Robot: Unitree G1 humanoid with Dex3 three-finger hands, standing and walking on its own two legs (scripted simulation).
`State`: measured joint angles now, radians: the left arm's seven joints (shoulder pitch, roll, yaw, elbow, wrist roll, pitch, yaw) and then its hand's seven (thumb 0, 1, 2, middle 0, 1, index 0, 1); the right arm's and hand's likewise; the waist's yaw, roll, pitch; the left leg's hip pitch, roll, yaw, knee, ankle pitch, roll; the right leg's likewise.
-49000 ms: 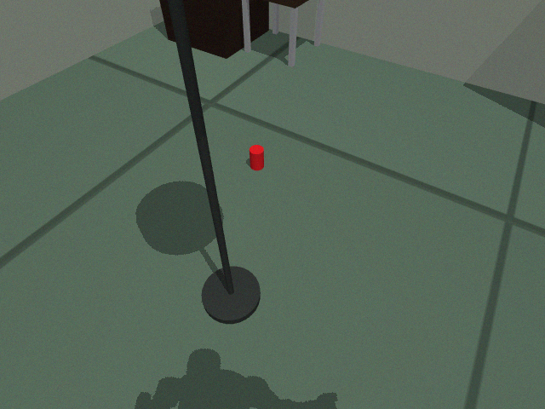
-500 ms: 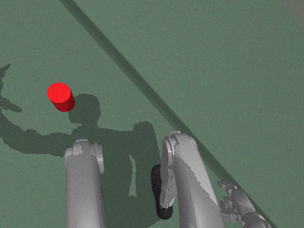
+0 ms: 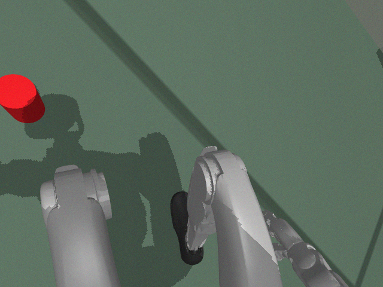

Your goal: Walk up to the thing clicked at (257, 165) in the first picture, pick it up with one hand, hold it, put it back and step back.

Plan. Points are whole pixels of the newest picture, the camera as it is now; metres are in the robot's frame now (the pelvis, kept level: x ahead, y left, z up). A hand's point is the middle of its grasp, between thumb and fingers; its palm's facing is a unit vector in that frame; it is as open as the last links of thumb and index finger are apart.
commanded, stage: hold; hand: left
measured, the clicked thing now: (21, 100) +0.50 +0.28 -0.27
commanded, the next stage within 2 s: close in in 0.02 s
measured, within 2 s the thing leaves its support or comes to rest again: neither
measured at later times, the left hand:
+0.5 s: hand out of the picture +0.42 +0.36 -0.18, palm faces -0.04 -0.86 -0.51, open 14.8 cm
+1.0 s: hand out of the picture +0.49 +0.31 -0.18, palm faces +0.15 -0.88 -0.44, open 14.8 cm
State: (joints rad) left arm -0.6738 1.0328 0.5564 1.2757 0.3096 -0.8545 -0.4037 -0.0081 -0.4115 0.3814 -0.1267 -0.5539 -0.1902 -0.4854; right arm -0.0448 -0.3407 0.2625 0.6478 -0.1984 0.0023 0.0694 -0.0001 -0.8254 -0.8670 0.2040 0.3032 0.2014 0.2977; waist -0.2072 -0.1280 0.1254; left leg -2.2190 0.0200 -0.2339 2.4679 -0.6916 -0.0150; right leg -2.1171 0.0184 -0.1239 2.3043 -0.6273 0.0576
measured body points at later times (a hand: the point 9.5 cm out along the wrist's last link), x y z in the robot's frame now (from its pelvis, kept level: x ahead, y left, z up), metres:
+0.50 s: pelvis -0.01 +0.02 -0.03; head +0.21 +0.18 +0.32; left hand +0.41 +0.40 -0.15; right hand +0.13 -0.26 -0.07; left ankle +0.08 +0.13 -0.29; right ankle +0.13 -0.13 -0.29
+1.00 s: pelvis +0.00 +0.02 -0.02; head +0.24 +0.17 +0.32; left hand +0.48 +0.35 -0.15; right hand +0.11 -0.24 -0.08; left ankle +0.08 +0.13 -0.29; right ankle +0.13 -0.13 -0.29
